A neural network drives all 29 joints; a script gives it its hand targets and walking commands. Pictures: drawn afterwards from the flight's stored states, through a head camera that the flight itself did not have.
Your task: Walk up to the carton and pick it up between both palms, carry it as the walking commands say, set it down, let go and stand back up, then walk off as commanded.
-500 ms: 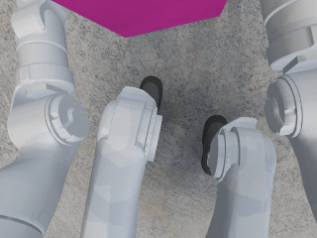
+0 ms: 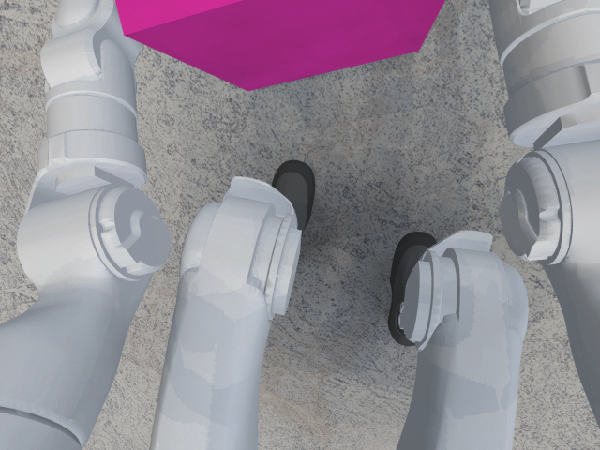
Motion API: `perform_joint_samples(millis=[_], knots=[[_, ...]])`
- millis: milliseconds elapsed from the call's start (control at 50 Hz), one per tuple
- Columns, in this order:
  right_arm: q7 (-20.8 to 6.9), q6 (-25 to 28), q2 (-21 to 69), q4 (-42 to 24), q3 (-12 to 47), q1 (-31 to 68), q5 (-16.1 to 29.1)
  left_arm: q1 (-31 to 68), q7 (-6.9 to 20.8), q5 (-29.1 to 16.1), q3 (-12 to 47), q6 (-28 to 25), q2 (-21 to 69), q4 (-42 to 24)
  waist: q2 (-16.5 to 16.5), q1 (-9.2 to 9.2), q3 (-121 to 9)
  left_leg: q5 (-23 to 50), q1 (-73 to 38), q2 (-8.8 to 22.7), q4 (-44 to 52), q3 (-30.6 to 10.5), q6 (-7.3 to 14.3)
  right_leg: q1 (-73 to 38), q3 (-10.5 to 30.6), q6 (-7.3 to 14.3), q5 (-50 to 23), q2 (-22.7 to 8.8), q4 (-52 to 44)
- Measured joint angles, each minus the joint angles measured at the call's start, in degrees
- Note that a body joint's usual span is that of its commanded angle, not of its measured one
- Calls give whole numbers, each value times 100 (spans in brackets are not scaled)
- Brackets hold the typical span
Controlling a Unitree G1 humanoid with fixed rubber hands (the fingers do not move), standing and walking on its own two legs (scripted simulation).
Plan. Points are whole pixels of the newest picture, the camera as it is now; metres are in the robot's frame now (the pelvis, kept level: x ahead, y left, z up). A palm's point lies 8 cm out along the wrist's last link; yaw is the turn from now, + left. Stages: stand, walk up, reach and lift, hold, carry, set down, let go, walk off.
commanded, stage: set down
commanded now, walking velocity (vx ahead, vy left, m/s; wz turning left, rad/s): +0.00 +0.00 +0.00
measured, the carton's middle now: out of the picture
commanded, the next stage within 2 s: none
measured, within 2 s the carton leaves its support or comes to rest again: rests again in 0.14 s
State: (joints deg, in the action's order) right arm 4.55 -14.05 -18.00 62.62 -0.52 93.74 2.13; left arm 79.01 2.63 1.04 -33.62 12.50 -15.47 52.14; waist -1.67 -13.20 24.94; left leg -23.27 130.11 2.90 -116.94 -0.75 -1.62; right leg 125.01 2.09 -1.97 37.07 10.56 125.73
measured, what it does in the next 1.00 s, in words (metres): stands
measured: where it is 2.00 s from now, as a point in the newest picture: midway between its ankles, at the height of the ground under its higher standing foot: (346, 272)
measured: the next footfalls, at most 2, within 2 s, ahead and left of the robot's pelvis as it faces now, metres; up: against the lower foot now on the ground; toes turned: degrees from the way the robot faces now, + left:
none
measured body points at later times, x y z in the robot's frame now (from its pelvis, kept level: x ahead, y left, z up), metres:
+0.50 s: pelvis +0.00 +0.01 +0.00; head +0.40 +0.04 +0.21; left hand +0.48 +0.33 -0.20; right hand +0.60 +0.00 -0.20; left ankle +0.16 +0.13 -0.35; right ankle +0.09 -0.10 -0.35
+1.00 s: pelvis -0.01 +0.01 +0.00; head +0.38 +0.06 +0.22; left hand +0.47 +0.36 -0.17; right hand +0.62 -0.02 -0.17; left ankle +0.16 +0.13 -0.35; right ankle +0.09 -0.10 -0.35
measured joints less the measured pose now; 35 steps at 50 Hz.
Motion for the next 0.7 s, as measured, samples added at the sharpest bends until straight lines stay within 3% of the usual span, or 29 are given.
perform_joint_samples(millis=[180,300,420,700], knots=[[60,0,-70,-65,259,-47,90,76,-55,-85,123,-117,-83,342,71,-3,206,-16,-76,4,-50,-18,-48,-53,-54,79,14,-58,73],[217,127,-159,-390,626,-86,418,253,-217,-392,338,-378,-259,625,100,36,532,-57,-191,34,-91,-10,-49,-162,-72,109,44,-88,113],[334,186,-346,-530,1071,-154,777,429,-476,-714,368,-665,-263,1082,205,69,506,-89,-161,10,-97,47,50,-214,-46,58,143,-191,97],[184,252,-788,-591,896,-357,921,320,-808,-1148,745,-755,-251,916,250,40,508,19,-163,-1,-21,269,359,-328,110,-160,132,-371,-3]])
